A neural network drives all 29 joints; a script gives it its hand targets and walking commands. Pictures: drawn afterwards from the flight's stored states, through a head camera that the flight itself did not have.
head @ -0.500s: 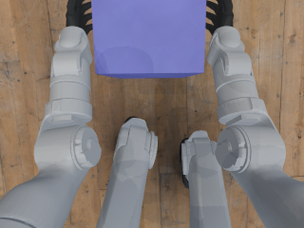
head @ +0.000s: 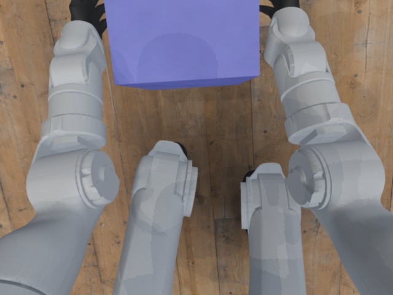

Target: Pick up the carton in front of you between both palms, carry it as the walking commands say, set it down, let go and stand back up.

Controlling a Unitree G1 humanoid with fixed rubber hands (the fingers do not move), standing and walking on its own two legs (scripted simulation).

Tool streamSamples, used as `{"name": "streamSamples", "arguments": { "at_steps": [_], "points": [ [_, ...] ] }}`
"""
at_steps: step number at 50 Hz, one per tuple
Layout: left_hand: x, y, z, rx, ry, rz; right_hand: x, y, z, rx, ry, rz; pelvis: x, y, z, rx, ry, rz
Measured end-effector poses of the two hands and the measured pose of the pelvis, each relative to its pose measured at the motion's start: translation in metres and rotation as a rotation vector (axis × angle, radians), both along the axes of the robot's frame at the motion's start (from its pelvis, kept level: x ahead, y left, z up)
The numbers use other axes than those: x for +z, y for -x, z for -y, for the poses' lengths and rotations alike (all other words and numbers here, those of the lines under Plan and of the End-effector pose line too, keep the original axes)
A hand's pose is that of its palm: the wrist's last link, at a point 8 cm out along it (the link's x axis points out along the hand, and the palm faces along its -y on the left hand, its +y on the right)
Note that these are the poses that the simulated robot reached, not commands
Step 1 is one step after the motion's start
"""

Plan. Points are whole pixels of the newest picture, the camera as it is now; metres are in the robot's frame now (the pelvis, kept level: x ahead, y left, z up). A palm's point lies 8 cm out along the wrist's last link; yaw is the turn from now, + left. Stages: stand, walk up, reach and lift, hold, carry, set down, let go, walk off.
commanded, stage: set down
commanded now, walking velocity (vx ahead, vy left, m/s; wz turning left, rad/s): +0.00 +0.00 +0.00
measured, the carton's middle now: (188, 29) +0.51 +0.14 -0.24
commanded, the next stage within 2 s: none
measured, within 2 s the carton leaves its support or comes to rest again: rests again in 0.32 s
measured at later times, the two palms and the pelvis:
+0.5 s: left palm (99, 32) +0.47 +0.28 -0.19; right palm (286, 18) +0.54 -0.02 -0.19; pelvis -0.01 +0.00 -0.01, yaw +0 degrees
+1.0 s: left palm (85, 45) +0.45 +0.32 -0.22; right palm (292, 27) +0.54 -0.04 -0.22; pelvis -0.01 +0.00 -0.02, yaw +1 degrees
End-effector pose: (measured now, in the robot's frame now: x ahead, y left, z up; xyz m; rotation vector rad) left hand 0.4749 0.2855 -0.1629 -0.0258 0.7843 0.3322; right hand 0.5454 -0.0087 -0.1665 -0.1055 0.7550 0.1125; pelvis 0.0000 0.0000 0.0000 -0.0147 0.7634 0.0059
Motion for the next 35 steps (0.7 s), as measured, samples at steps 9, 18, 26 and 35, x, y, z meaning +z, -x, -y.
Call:
{"name": "streamSamples", "arguments": {
  "at_steps": [9, 18, 26, 35],
  "points": [
    [-0.015, 0.007, 0.005, -0.023, 0.015, -0.025, -0.01, 0.003, 0.006, 0.019, 0.024, -0.017, -0.004, 0.003, 0.004, -0.008, -0.006, 0.035],
    [-0.026, 0.006, 0.006, -0.045, 0.025, -0.035, -0.019, 0.003, 0.009, 0.037, 0.031, -0.028, -0.01, 0.005, 0.003, -0.012, -0.006, 0.065],
    [-0.027, 0.006, 0.007, -0.066, 0.038, -0.026, -0.023, 0.002, 0.013, 0.051, 0.019, -0.026, -0.014, 0.007, 0.003, -0.012, -0.011, 0.082],
    [-0.029, 0.007, 0.005, -0.076, 0.051, -0.017, -0.024, 0.001, 0.015, 0.077, 0.004, -0.023, -0.017, 0.01, 0.005, -0.011, -0.015, 0.099]
  ]
}}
